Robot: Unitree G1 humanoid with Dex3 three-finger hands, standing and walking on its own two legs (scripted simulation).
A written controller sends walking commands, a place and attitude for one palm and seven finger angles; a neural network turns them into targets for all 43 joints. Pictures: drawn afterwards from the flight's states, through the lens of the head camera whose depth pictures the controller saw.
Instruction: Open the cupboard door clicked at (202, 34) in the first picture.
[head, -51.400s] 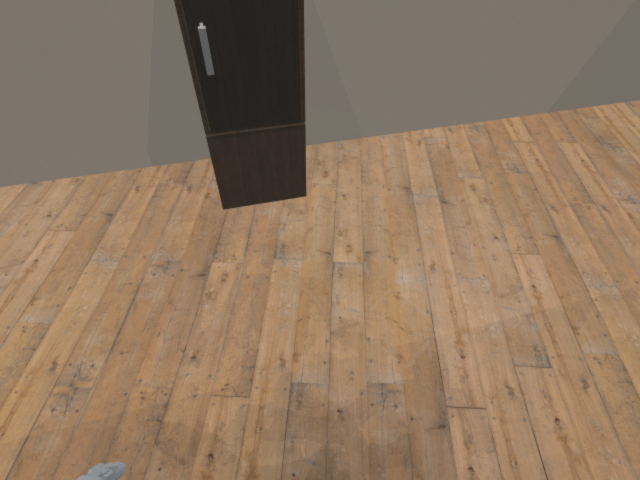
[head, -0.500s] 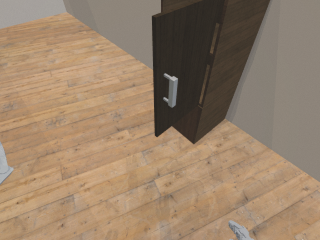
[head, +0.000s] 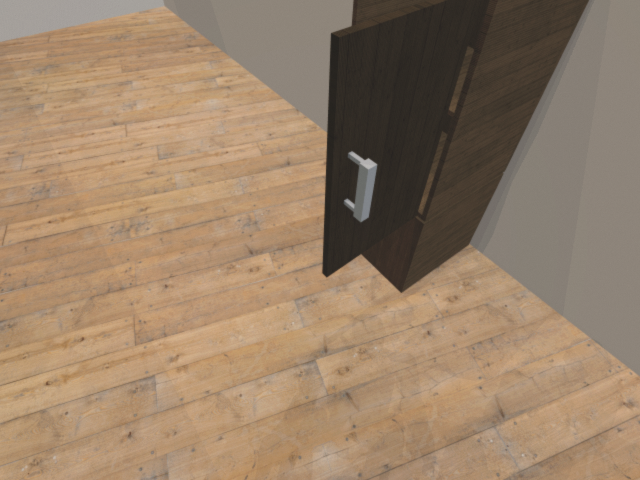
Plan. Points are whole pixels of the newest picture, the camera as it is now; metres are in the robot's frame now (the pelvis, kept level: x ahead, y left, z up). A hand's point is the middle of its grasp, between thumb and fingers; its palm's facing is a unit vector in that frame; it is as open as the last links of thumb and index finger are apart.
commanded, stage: let the arm hang, fingers relaxed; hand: left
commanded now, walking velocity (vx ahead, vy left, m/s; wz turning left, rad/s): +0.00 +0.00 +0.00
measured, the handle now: (357, 186) +0.64 -0.03 -0.04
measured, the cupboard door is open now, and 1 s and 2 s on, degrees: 93 93 93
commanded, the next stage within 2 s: look to check the result in 0.60 s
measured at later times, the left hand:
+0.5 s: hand out of the picture -0.01 +0.15 -0.17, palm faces +0.03 -0.98 -0.17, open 7.3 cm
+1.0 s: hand out of the picture -0.03 +0.15 -0.17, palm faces +0.04 -0.98 -0.18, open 7.4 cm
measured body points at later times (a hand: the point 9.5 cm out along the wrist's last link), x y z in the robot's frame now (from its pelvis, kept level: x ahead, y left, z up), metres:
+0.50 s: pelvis +0.00 +0.00 +0.00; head +0.00 -0.01 +0.45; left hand -0.01 +0.21 -0.16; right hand -0.04 -0.19 -0.17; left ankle +0.01 +0.12 -0.74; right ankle -0.03 -0.07 -0.74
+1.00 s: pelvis +0.01 +0.00 +0.00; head +0.02 -0.02 +0.45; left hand -0.03 +0.20 -0.15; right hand -0.02 -0.20 -0.17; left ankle +0.01 +0.12 -0.74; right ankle -0.03 -0.07 -0.74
